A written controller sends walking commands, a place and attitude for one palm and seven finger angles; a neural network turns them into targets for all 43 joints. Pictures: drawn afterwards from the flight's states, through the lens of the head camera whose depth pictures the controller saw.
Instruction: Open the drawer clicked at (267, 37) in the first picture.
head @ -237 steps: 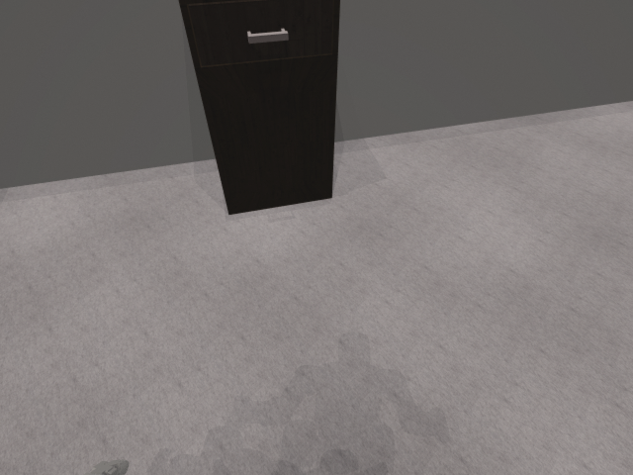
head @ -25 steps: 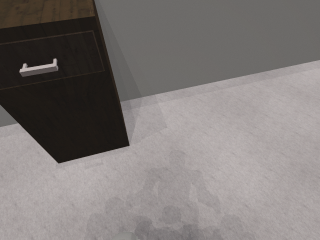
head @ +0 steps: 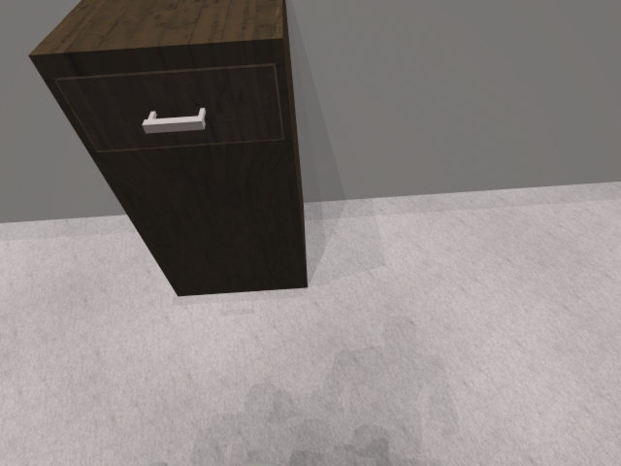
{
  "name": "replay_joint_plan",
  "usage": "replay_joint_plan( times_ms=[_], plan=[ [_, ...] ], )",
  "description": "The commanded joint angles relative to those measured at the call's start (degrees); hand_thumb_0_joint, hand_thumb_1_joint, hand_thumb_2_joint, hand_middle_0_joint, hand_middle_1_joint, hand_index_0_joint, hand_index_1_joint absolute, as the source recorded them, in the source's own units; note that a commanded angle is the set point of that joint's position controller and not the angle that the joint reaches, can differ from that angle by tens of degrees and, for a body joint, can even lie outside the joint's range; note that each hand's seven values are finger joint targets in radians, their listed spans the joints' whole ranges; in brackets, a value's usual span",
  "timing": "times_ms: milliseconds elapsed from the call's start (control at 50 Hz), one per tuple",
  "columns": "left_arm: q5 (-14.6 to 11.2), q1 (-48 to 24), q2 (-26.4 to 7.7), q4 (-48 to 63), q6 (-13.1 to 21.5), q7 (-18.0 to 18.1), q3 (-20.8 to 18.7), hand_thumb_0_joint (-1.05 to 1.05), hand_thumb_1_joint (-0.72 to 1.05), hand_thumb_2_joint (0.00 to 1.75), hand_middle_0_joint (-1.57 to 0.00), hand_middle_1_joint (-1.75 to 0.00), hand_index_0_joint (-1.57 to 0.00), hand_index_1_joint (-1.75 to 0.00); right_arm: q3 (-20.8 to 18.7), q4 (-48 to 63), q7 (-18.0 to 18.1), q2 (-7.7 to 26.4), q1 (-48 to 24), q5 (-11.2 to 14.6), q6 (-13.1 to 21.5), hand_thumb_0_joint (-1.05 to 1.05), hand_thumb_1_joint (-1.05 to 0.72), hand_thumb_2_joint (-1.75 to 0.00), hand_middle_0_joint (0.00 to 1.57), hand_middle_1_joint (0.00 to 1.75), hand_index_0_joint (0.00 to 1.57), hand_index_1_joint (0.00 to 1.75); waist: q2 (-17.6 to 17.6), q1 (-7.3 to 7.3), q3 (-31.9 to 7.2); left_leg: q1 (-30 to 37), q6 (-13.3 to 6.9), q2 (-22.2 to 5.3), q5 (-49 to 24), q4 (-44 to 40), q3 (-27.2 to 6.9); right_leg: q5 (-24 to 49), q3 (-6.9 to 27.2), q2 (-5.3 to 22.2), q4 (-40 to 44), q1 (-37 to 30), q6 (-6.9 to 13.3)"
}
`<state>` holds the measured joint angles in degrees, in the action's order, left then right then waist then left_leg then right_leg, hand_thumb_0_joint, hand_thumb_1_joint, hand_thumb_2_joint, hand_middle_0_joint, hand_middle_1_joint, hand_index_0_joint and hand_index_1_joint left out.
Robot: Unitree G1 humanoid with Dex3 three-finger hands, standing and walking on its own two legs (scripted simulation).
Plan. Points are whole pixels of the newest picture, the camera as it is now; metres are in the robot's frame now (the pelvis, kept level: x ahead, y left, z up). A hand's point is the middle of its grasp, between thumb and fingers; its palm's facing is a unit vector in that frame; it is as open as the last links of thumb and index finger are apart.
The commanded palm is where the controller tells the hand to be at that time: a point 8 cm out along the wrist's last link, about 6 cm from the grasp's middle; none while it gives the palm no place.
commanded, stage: take the last steps up to it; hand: left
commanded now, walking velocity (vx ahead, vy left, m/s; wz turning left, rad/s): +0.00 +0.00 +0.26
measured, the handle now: (176, 119) +0.77 +0.35 +0.02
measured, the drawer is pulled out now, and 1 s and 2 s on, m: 0.00 0.00 0.00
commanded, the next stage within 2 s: come to a stop and stand still in 1.02 s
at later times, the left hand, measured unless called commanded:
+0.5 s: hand out of the picture -0.01 +0.25 -0.16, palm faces +0.17 -0.97 -0.18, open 7.4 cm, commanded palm none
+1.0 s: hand (197, 383) +0.26 +0.22 -0.15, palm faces +0.20 -0.96 -0.19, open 7.2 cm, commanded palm none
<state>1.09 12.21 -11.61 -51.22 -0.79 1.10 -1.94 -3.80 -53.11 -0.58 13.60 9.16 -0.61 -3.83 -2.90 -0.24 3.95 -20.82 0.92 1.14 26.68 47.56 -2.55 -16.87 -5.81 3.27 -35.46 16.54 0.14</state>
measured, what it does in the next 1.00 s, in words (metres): walks ahead: left foot, then right foot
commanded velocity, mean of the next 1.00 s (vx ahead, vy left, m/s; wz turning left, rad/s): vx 0.25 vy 0.02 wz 0.05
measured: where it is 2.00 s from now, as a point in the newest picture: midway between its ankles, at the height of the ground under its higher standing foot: outside the picture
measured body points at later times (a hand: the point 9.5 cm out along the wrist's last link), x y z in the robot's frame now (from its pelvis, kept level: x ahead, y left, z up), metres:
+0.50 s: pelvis +0.03 +0.06 +0.02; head +0.03 +0.08 +0.47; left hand -0.02 +0.30 -0.15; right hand +0.06 -0.17 -0.13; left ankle -0.03 +0.13 -0.73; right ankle +0.05 -0.08 -0.65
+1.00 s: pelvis +0.19 +0.03 +0.00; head +0.20 +0.03 +0.45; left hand +0.25 +0.27 -0.14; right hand +0.17 -0.19 -0.16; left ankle +0.12 +0.15 -0.65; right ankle +0.25 -0.04 -0.73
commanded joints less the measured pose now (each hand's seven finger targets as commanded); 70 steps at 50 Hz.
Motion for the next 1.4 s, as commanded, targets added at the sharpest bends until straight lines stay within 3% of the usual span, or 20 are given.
replay_joint_plan(
  times_ms=[0, 60, 180, 260, 280, 320, 340, 460, 720, 780, 800, 820, 840, 880, 980, 1120, 1180, 1240, 1280, 1380],
  plan=[
    [0.34, 0.13, -10.72, 3.34, 1.24, 0.90, -2.68, 0.00, 0.90, 0.90, -0.20, -0.30, -0.20, -0.30, -1.77, 3.01, -0.23, 5.31, -0.58, -0.36, 0.74, 0.00, -0.90, -0.90, 0.20, 0.30, 0.20, 0.30, 12.08, 0.22, -2.06, -8.34, 0.84, -2.30, -1.61, 22.01, -0.71, 12.38, 13.77, 16.38, 18.57, -2.51, 7.26],
    [0.64, 0.21, -9.71, 2.87, 1.36, 1.09, -2.44, 0.00, 0.90, 0.90, -0.20, -0.30, -0.20, -0.30, -1.22, 1.23, -0.51, 3.69, 0.87, -0.27, 0.69, 0.00, -0.90, -0.90, 0.20, 0.30, 0.20, 0.30, 13.16, 0.08, -2.32, -5.78, 1.81, -2.79, -3.40, 15.77, 1.96, 11.91, 8.21, 14.49, 18.75, -3.25, 6.16],
    [0.97, 8.10, -11.54, -2.52, 2.07, 0.39, -3.31, 0.00, 0.90, 0.90, -0.20, -0.30, -0.20, -0.30, -0.29, 1.40, -1.17, 1.70, -2.81, -0.52, 2.03, 0.00, -0.90, -0.90, 0.20, 0.30, 0.20, 0.30, 12.96, -4.06, -1.91, -3.83, 0.93, -3.82, -0.11, -2.29, 6.21, -5.51, 11.64, 17.41, 23.09, -8.59, 7.50],
    [0.50, 5.87, -11.25, -4.26, 1.81, -0.08, -3.34, 0.00, 0.90, 0.90, -0.20, -0.30, -0.20, -0.30, 0.29, -1.44, -0.78, 0.56, 5.54, -0.53, 3.55, 0.00, -0.90, -0.90, 0.20, 0.30, 0.20, 0.30, 10.98, -0.44, -2.98, 11.27, -0.36, -2.30, -5.84, -19.65, 10.27, -12.34, 6.44, 14.04, 19.07, -1.15, 4.60],
    [0.06, 4.45, -9.68, -4.19, 1.51, -0.34, -3.06, 0.00, 0.90, 0.90, -0.20, -0.30, -0.20, -0.30, 0.10, -3.15, -0.34, 1.92, 9.89, -0.49, 4.08, 0.00, -0.90, -0.90, 0.20, 0.30, 0.20, 0.30, 5.86, 1.76, -3.23, 18.70, -0.67, -3.22, -7.17, -25.01, 8.74, -14.84, 2.99, 11.47, 14.39, 4.95, 2.29],
    [-0.08, 0.52, -2.86, -0.80, 1.26, -1.13, -1.36, 0.00, 0.90, 0.90, -0.20, -0.30, -0.20, -0.30, -1.52, -4.69, 0.77, 10.14, 18.14, -1.30, 4.50, 0.00, -0.90, -0.90, 0.20, 0.30, 0.20, 0.30, -16.59, 5.46, 0.60, 22.04, -9.52, -22.50, 9.48, -39.07, -19.29, -16.39, -5.66, 0.33, -10.75, 22.04, -2.29],
    [0.72, -3.56, -4.00, 0.05, 1.16, -0.91, -1.48, 0.00, 0.90, 0.90, -0.20, -0.30, -0.20, -0.30, -1.53, -5.40, 0.99, 10.06, 18.23, -1.16, 4.53, 0.00, -0.90, -0.90, 0.20, 0.30, 0.20, 0.30, -15.13, 5.89, 3.19, 17.19, -11.54, -24.37, 14.17, -41.29, -22.62, -15.92, 0.00, 2.04, -18.48, 23.30, -1.02],
    [0.44, 1.57, -2.60, -5.93, 1.72, -2.18, -1.19, 0.00, 0.90, 0.90, -0.20, -0.30, -0.20, -0.30, 0.96, -6.50, 2.23, 2.91, 14.42, -0.22, 7.34, 0.00, -0.90, -0.90, 0.20, 0.30, 0.20, 0.30, -2.51, 0.92, 2.35, 18.51, -9.97, -15.60, -19.84, -38.39, -4.16, 0.93, 2.14, 3.89, -25.61, 20.29, -2.13],
    [-0.07, -10.09, -0.05, -2.72, 2.35, -2.05, -0.87, 0.00, 0.90, 0.90, -0.20, -0.30, -0.20, -0.30, 0.93, -12.81, 2.89, 1.20, 22.42, -1.03, 7.69, 0.00, -0.90, -0.90, 0.20, 0.30, 0.20, 0.30, -4.00, 3.11, 6.01, 20.90, -9.85, -16.78, -40.93, -32.40, 0.34, 1.66, -1.38, 1.23, -3.73, 13.69, 0.14],
    [0.15, 4.28, -2.51, -6.88, 3.50, -1.69, -1.89, 0.00, 0.90, 0.90, -0.20, -0.30, -0.20, -0.30, 0.78, -12.85, 2.83, 2.05, 20.51, -0.28, 7.68, 0.00, -0.90, -0.90, 0.20, 0.30, 0.20, 0.30, -0.66, -3.82, -1.59, 16.74, -6.70, -13.14, -51.54, -15.72, 3.93, 7.97, -3.42, -2.29, 5.48, -7.81, 1.95],
    [0.47, 12.87, -6.27, -9.36, 4.24, -1.14, -2.94, 0.00, 0.90, 0.90, -0.20, -0.30, -0.20, -0.30, 0.69, -12.10, 2.38, 1.04, 19.85, 0.32, 7.97, 0.00, -0.90, -0.90, 0.20, 0.30, 0.20, 0.30, 3.58, -7.20, -7.05, 6.62, -4.55, -10.40, -41.75, -2.95, 6.04, 12.25, 4.77, 4.89, 5.73, -21.97, 4.86],
    [0.40, 18.96, -12.03, -10.71, 4.66, -0.55, -4.36, 0.00, 0.90, 0.90, -0.20, -0.30, -0.20, -0.30, 1.04, -10.40, 2.16, -2.34, 22.43, 0.88, 8.40, 0.00, -0.90, -0.90, 0.20, 0.30, 0.20, 0.30, 16.68, -7.22, -14.30, -7.51, -1.79, -1.34, -2.67, 16.33, 9.20, 23.83, 28.12, 21.98, 11.66, -33.53, 12.26],
    [-0.77, 18.31, -12.60, -10.43, 4.27, -0.42, -4.39, 0.00, 0.90, 0.90, -0.20, -0.30, -0.20, -0.30, 0.79, -9.25, 2.27, -0.78, 19.82, 1.06, 7.43, 0.00, -0.90, -0.90, 0.20, 0.30, 0.20, 0.30, 13.18, -6.66, -13.14, -8.33, -2.87, -2.13, 6.57, 26.64, 3.48, 18.93, 32.06, 25.31, 17.68, -26.57, 15.32],
    [-0.53, 7.46, -7.54, -7.77, 3.98, 0.07, -3.11, 0.00, 0.90, 0.90, -0.20, -0.30, -0.20, -0.30, 0.44, -7.91, 1.61, -2.30, 13.58, 0.01, 6.61, 0.00, -0.90, -0.90, 0.20, 0.30, 0.20, 0.30, 6.83, -3.53, -1.54, -11.58, -2.96, -7.26, -1.84, 28.72, 0.85, 3.08, 25.32, 21.47, 22.39, -9.72, 12.99],
    [0.36, 1.93, -1.42, -6.43, 4.71, 0.39, -1.51, 0.00, 0.90, 0.90, -0.20, -0.30, -0.20, -0.30, 0.79, -9.05, 0.85, -5.60, 17.27, -0.94, 3.97, 0.00, -0.90, -0.90, 0.20, 0.30, 0.20, 0.30, 8.24, 2.75, 0.20, -2.10, -0.22, -8.91, -8.78, 12.79, 4.60, 7.91, 6.84, 13.20, 25.61, 5.34, 8.51],
    [0.32, 4.49, -5.08, -7.89, 4.06, -0.21, -1.82, 0.00, 0.90, 0.90, -0.20, -0.30, -0.20, -0.30, 1.24, -5.18, 0.18, -3.38, 7.12, -0.64, 4.97, 0.00, -0.90, -0.90, 0.20, 0.30, 0.20, 0.30, 9.01, -0.05, 0.14, 0.07, 0.27, -6.76, -10.90, -7.38, 6.77, 8.16, 7.20, 12.47, 23.82, -1.49, 9.18],
    [-0.25, 3.69, -3.45, -8.74, 2.80, 0.29, -0.61, 0.00, 0.90, 0.90, -0.20, -0.30, -0.20, -0.30, 2.20, -6.92, 0.99, -2.49, 9.26, -0.33, 5.49, 0.00, -0.90, -0.90, 0.20, 0.30, 0.20, 0.30, 5.79, 1.84, -1.20, 13.88, 0.93, -6.14, -23.18, -22.00, 5.87, 11.65, 2.93, 7.68, 15.67, 2.00, 4.86],
    [-0.48, 10.15, -0.19, -10.05, 1.64, 0.82, 0.63, 0.00, 0.90, 0.90, -0.20, -0.30, -0.20, -0.30, 1.84, -6.55, 1.99, 3.89, 7.13, -0.22, 5.68, 0.00, -0.90, -0.90, 0.20, 0.30, 0.20, 0.30, -3.70, -1.06, -2.82, 13.20, -4.52, -17.64, -42.85, -25.46, -2.70, -0.34, 0.95, 1.92, 10.24, -1.52, -0.35],
    [-0.78, 9.40, -1.86, -10.84, 0.52, 0.88, 0.54, 0.00, 0.90, 0.90, -0.20, -0.30, -0.20, -0.30, 1.74, -6.72, 2.98, 4.20, 4.91, 0.20, 5.15, 0.00, -0.90, -0.90, 0.20, 0.30, 0.20, 0.30, -9.65, -0.47, -2.47, 11.37, -6.52, -18.35, -47.84, -29.66, -4.23, -3.26, 0.11, 1.08, 4.85, -3.79, -1.63],
    [-0.06, 8.76, -3.14, -8.40, -1.20, 0.64, -0.83, 0.00, 0.90, 0.90, -0.20, -0.30, -0.20, -0.30, -0.70, -5.61, 4.23, 7.01, 4.89, -0.15, 3.75, 0.00, -0.90, -0.90, 0.20, 0.30, 0.20, 0.30, -5.55, 1.00, -7.27, 18.67, -12.15, -22.91, -59.74, -27.08, -4.52, -14.18, 4.57, 0.69, -15.93, 6.21, -1.59]
  ],
)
